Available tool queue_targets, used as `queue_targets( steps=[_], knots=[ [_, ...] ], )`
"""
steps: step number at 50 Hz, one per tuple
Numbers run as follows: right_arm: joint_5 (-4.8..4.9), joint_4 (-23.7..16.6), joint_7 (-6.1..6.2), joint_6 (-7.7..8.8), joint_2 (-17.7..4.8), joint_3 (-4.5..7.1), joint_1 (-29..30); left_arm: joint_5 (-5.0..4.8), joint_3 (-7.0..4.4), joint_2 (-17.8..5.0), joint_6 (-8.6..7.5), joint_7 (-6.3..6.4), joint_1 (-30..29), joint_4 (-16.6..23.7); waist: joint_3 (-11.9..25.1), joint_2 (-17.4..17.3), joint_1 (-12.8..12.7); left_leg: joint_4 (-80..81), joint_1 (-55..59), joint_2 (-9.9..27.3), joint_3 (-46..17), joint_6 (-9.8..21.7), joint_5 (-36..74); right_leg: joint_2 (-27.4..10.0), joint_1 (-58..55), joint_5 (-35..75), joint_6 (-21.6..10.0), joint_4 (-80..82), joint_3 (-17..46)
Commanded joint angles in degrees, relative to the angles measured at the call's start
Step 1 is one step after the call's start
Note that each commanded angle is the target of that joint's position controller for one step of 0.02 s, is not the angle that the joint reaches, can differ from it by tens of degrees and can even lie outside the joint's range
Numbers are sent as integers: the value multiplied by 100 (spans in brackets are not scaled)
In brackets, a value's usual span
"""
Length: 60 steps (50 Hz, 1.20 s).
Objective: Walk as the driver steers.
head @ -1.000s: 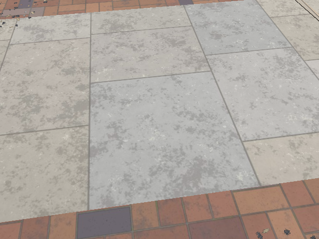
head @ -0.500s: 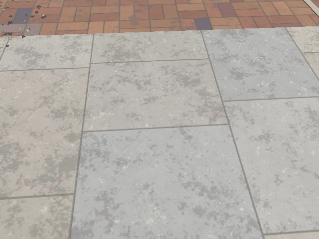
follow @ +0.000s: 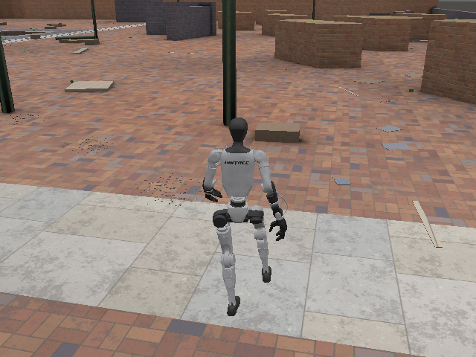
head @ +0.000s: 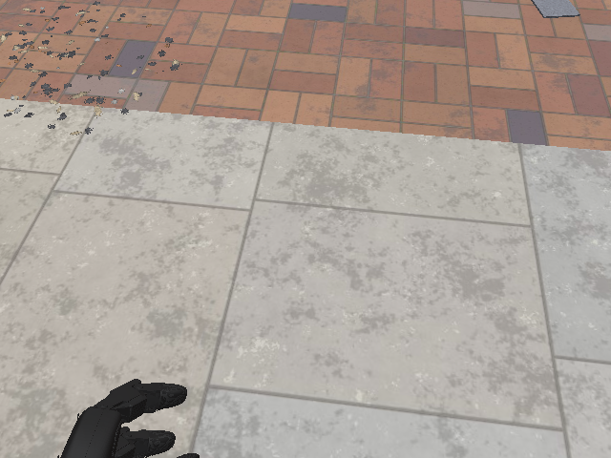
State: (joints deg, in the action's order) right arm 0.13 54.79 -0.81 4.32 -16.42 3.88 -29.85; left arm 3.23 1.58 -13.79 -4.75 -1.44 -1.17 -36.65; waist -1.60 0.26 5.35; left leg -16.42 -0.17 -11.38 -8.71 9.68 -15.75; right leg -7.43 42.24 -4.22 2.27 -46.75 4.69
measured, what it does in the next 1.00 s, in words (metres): walks ahead, turning right: right foot, then left foot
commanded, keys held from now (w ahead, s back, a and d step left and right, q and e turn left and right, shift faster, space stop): w+q+shift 0.10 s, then w+e+shift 0.90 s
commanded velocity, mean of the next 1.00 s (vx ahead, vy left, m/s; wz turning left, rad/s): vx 1.00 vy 0.00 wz -0.36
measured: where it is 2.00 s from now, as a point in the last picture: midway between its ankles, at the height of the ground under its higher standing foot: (441, 109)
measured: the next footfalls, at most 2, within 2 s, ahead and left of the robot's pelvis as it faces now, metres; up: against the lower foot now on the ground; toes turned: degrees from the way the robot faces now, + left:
right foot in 0.14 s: +0.36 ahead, -0.15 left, +0.00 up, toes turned +10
left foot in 0.52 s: +0.65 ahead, +0.13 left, +0.00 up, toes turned -2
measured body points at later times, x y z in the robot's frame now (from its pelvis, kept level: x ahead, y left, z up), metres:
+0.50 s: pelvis +0.47 -0.01 -0.01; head +0.49 +0.01 +0.44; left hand +0.33 +0.25 -0.13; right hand +0.78 -0.18 -0.03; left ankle +0.61 +0.13 -0.72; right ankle +0.33 -0.16 -0.74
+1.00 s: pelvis +0.90 -0.07 -0.05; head +0.93 -0.08 +0.40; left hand +1.20 +0.09 -0.12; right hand +0.79 -0.32 -0.18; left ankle +0.70 +0.15 -0.62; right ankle +0.99 -0.12 -0.74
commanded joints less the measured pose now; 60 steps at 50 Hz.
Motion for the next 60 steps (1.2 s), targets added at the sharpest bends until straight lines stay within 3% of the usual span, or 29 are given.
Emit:
queue_targets(
  steps=[1,4,6,7,8,9,10,12,15,18,22,25,26,27,28,29,31,36,41,43,46,47,48,49,50,51,53,56,60],
  knots=[
    [64,-517,-28,146,-973,242,271,-119,-64,-448,-23,-8,-427,472,-277,-247,-92,680,-1565,1139,-1208,389,3153,569,-1681,1213,-49,933,-617],
    [45,-560,54,97,-1101,288,310,-134,-139,-697,-41,75,-297,550,23,-326,-188,-152,-711,1211,-1333,107,4318,824,-2331,845,-188,1788,-481],
    [-38,-581,59,122,-1470,354,533,-166,-362,-1160,-92,215,1208,145,989,-344,-981,-1971,-469,1225,-1194,-89,5260,931,-3879,226,-349,1806,-551],
    [-109,-603,49,183,-1246,291,735,-106,-491,-1401,-112,321,2412,-194,1470,-318,-1561,-3346,-1042,1095,-954,-140,4716,535,-5054,-232,-498,1511,-401],
    [-206,-749,83,244,-394,79,731,30,-596,-1710,-125,407,3507,-430,2071,686,-1717,-5453,-1986,748,-508,-143,1092,-764,-6101,-1698,-708,1360,1103],
    [174,-902,22,227,-71,-56,-436,63,-739,-2130,-95,289,3054,-566,2711,2755,-808,-6816,-3569,105,-82,-398,-1184,-1885,-6879,-2616,-1766,2815,4887],
    [-70,-755,87,148,-485,-71,251,-31,-679,-1347,-50,186,2349,-360,1621,1239,-896,-6805,-4290,716,-19,-272,-640,-1399,-6151,-3520,-1781,3104,4639],
    [-254,-1118,-23,149,-548,-78,1564,-86,-581,-825,-64,101,2123,-564,565,-63,-932,-6198,-4253,998,88,-362,-190,-821,-4738,-2045,-1716,3085,2996],
    [-460,-1642,-117,72,-215,-223,2101,-217,-518,-656,-128,112,2621,-1077,88,374,-558,-5303,-4295,1376,250,-593,-676,-365,-3868,-901,-1699,3259,2342],
    [-420,-2151,-227,78,-213,-379,2783,-239,-599,-890,-156,178,2366,-997,-234,360,-357,-3561,-3725,1624,445,-880,-49,-181,-2691,-650,-1682,3826,1836],
    [-182,-2054,-279,63,-409,-378,2736,-325,-805,-1426,-162,26,2225,-839,-129,375,-271,-2144,-1003,1199,897,-1008,1384,-12,-1461,-116,-1372,4186,1352],
    [-294,-1724,-45,94,-808,-154,1822,-344,-814,-1462,-125,-22,2630,-972,541,-116,110,-1520,120,1007,975,-884,773,373,-2252,1500,-1032,1953,962],
    [-395,-1602,71,138,-1057,-40,975,-368,-789,-1354,-144,-34,2563,-932,1089,-243,549,-1562,1242,1549,523,-763,214,692,-1581,1190,-885,338,721],
    [-508,-1527,189,152,-1505,76,-66,-288,-618,-617,-164,12,2482,-756,1753,-1215,747,-1134,2131,3161,-1287,-647,-1926,997,-738,-2037,-851,-1723,427],
    [-462,-1604,210,74,-1771,155,288,-567,-540,-442,-112,45,3020,-445,2134,-2175,183,323,2055,4047,-4217,-193,-3323,1142,269,-2285,-867,-3005,108],
    [-377,-1673,205,51,-1200,82,930,-385,-557,-699,24,83,2593,-566,1098,-1144,-5,405,1296,3749,-3696,-80,-3586,657,731,-1678,-892,-3395,18],
    [-322,-1595,127,113,-575,-50,1312,-255,-574,-679,150,-38,2046,-589,225,-379,-177,304,208,3150,-1686,-198,-1317,321,537,-1180,-795,-2976,-68],
    [-106,-1052,69,330,-224,-120,968,-137,-496,-356,446,-242,1176,-117,-194,-573,-523,632,-149,2731,490,-455,1628,47,745,-730,-697,-2497,-242],
    [-131,-883,133,369,-502,-68,1149,-166,-344,-383,425,-456,133,371,-558,-220,-663,1113,-605,2269,2166,-705,2938,314,-385,601,-953,-240,-1073],
    [-135,-827,175,339,-798,-17,859,-169,-351,-502,422,-459,115,336,-377,-257,-695,577,-227,2263,2427,-811,5523,811,-1173,569,-1155,230,-1588],
    [-205,-962,285,76,-1382,139,1048,-174,-559,-1011,395,-318,1965,-144,707,-656,-1756,-2185,-24,2629,2301,-798,7787,1317,-3206,-254,-1509,358,-1499],
    [-248,-1072,264,-2,-1384,147,1232,-168,-725,-1282,373,-198,3164,-554,1235,-455,-2216,-3984,-813,2565,2197,-761,6848,1392,-4757,-490,-1691,723,-1115],
    [-257,-1087,167,3,-1009,101,1305,-346,-935,-1630,463,-41,2992,-621,1046,634,-1965,-6330,-2353,1442,2157,-924,1369,999,-5688,-961,-1822,1108,-201],
    [-203,-1784,92,105,-536,-84,651,-112,-1019,-2435,558,-22,2296,-293,1651,1698,-916,-8257,-4625,877,1416,-1212,-1363,-538,-6961,-868,-2939,1856,3137],
    [-225,-1965,99,257,-855,-96,1303,-170,-1043,-2253,595,42,2562,-115,2063,527,-1418,-8189,-5116,1075,413,-1140,-856,-760,-6945,-1893,-3110,2816,4121],
    [-212,-2010,100,339,-841,-137,1565,-203,-979,-1952,543,112,2457,-298,988,24,-1169,-7490,-5220,1382,336,-1093,-582,-723,-5912,-1990,-2822,3267,3946],
    [-368,-1956,123,231,-715,-208,1627,-224,-855,-1595,356,176,2105,-382,110,-529,-572,-6327,-4381,1764,355,-1157,-580,-175,-4043,-1021,-2426,3307,2927],
    [-457,-1991,94,-122,-613,-240,1615,-278,-725,-1319,149,129,1930,-375,-197,-452,-232,-5140,-3557,1956,516,-1385,-801,368,-2463,-506,-2361,3540,2078],
    [-263,-2498,-31,-121,-276,-391,2933,-294,-793,-1375,50,59,2005,-380,-442,-103,-605,-2961,-2827,1758,784,-1415,1425,892,-1776,-44,-1959,3763,1629]
  ],
)
Velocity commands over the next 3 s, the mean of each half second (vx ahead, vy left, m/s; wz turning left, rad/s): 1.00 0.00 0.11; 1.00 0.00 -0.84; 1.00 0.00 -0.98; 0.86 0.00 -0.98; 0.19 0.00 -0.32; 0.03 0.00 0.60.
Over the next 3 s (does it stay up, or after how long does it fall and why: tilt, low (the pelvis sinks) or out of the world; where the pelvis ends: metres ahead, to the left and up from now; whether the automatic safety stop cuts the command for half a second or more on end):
stays up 1.60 -0.80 -0.01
